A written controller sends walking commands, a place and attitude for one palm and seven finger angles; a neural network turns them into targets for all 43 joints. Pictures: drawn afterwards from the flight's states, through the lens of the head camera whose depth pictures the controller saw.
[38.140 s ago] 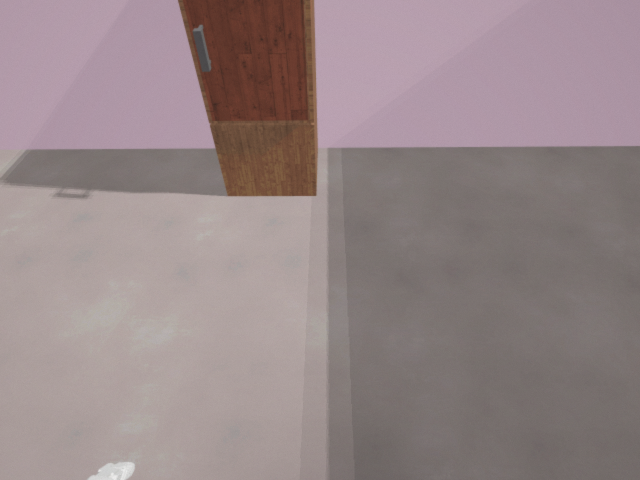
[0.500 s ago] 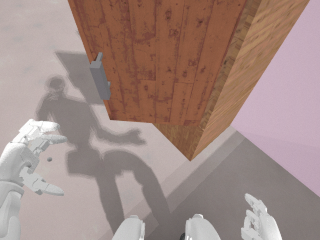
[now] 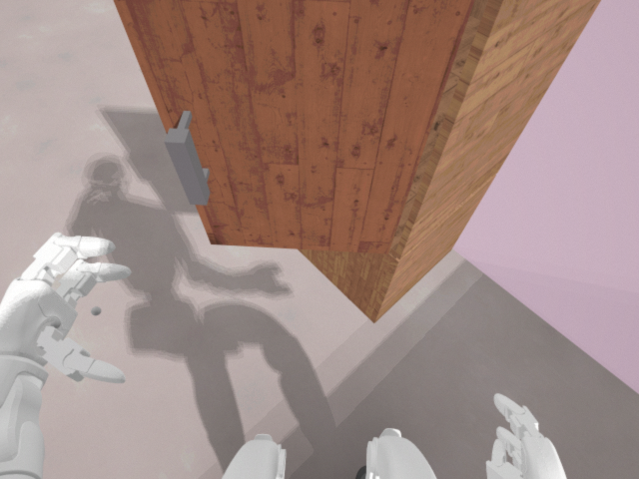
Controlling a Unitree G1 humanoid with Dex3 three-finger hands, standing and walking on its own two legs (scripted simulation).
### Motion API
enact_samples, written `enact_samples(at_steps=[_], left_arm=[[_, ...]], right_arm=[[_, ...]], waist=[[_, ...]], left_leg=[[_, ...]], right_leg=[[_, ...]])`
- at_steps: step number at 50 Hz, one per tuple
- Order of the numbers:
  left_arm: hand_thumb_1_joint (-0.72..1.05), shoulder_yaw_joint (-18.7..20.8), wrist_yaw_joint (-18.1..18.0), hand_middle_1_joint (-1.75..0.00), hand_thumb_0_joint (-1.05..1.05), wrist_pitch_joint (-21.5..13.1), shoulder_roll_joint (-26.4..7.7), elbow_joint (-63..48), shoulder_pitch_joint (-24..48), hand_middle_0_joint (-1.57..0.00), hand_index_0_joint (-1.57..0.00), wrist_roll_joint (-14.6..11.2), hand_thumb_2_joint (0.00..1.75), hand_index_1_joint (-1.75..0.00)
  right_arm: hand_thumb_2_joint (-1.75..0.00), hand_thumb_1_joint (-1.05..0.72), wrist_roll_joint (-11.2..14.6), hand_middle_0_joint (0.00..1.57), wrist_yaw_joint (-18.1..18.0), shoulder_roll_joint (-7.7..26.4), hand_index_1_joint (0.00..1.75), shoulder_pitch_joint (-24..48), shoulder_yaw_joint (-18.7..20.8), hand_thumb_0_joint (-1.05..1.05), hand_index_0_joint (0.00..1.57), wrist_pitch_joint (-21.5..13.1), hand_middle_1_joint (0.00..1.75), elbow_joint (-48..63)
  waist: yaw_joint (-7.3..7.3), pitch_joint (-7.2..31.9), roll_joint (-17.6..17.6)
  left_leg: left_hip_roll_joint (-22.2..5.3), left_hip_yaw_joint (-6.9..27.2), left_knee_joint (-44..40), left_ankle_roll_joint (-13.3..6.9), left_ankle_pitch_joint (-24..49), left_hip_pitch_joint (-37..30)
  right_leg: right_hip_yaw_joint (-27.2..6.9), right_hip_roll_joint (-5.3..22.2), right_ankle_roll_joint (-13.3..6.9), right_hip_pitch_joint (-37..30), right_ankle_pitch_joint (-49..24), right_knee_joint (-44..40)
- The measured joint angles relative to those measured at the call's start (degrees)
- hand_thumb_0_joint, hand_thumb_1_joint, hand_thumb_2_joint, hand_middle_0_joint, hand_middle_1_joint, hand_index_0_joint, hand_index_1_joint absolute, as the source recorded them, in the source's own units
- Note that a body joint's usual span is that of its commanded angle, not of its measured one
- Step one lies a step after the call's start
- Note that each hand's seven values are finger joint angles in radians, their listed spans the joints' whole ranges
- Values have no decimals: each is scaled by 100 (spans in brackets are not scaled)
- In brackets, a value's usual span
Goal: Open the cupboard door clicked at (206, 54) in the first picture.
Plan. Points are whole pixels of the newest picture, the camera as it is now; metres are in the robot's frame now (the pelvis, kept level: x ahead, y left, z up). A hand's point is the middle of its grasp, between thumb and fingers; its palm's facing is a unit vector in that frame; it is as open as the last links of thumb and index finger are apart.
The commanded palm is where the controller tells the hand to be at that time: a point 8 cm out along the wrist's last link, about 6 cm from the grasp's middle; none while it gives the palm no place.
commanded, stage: raise the hand with hooked fingers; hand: left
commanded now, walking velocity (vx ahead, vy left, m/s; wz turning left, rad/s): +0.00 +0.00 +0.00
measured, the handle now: (193, 158) +0.54 +0.23 +0.03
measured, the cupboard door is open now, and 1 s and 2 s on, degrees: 44 44 44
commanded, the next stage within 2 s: move the hooked fingers beside the handle in 0.10 s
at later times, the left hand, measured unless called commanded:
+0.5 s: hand (95, 288) +0.31 +0.28 +0.05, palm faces -0.01 -1.00 -0.03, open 14.0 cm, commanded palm +0.30 +0.33 +0.05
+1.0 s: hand (114, 234) +0.39 +0.29 +0.04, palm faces +0.00 -1.00 -0.02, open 14.0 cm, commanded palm +0.38 +0.33 +0.05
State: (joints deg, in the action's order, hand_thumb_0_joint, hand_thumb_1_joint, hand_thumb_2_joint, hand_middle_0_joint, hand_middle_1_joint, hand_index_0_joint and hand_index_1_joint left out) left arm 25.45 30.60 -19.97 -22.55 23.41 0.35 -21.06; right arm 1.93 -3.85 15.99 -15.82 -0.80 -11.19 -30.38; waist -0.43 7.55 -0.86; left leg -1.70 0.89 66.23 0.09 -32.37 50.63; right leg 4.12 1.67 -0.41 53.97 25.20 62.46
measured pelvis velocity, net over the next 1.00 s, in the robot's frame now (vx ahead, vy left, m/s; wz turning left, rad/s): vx -0.01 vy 0.02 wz -0.02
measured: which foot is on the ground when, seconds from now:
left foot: down 0.00-1.00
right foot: down 0.00-1.00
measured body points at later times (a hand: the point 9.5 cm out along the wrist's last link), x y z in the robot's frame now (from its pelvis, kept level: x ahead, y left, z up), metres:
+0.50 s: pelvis -0.01 +0.01 -0.01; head +0.08 +0.03 +0.44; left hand +0.31 +0.34 +0.05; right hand +0.15 -0.25 -0.09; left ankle +0.00 +0.12 -0.65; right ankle +0.05 -0.12 -0.65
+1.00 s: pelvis -0.01 +0.02 -0.01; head +0.11 +0.04 +0.42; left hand +0.39 +0.35 +0.05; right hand +0.09 -0.26 -0.11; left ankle +0.00 +0.12 -0.65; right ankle +0.05 -0.12 -0.65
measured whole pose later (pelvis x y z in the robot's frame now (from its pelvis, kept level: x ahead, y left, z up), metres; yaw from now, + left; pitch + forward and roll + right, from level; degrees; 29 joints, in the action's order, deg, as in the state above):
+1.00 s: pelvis -0.01 +0.02 -0.01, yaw -1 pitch +21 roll -3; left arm 29.0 31.1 -20.6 -30.7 49.4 28.6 -14.5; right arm 1.2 -4.0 16.7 -18.0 -1.8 -6.0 -33.5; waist -3.7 7.1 -0.1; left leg -1.7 0.1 69.5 -1.2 -32.4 58.1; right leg 3.2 1.5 0.7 61.0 23.8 64.0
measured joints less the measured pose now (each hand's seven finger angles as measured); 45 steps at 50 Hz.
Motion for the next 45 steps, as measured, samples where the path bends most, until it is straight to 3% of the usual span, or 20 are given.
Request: enact_samples(at_steps=[13, 20, 30, 45], left_arm=[[-50, -17, 46, -120, -1, 21, -39, 53, 61, -30, -30, 23, 30, -120], [-50, -6, 73, -120, -1, 33, -136, 536, 657, -30, -30, 105, 30, -120], [-50, 79, 45, -120, -1, 124, -346, 1126, 1440, -30, -30, 286, 30, -120], [-50, 304, 41, -120, -1, -36, -655, 2196, 2413, -30, -30, 536, 30, -120]], right_arm=[[-89, -91, -3, 20, -38, -30, 30, 23, -60, 1, 20, 16, 30, 36], [-89, -91, -10, 20, -108, 12, 30, 54, -92, 1, 20, 1, 30, -67], [-89, -91, -24, 20, -86, 10, 30, 10, -104, 1, 20, 127, 30, -104], [-89, -91, -61, 20, -17, 49, 30, -197, -95, 1, 20, 439, 30, -276]], waist=[[30, -6, 4], [43, -12, 27], [-112, -33, 67], [-273, -23, 76]], left_leg=[[40, -21, 3, -47, 40, 4], [59, 15, 136, -63, 30, 162], [38, -36, 180, -87, 48, 335], [6, -95, 253, -122, 20, 607]], right_leg=[[-26, 35, 47, -16, -58, -30], [4, 56, 58, 107, -57, 60], [-48, 30, 78, 290, -118, 71], [-109, -6, 108, 578, -141, 109]])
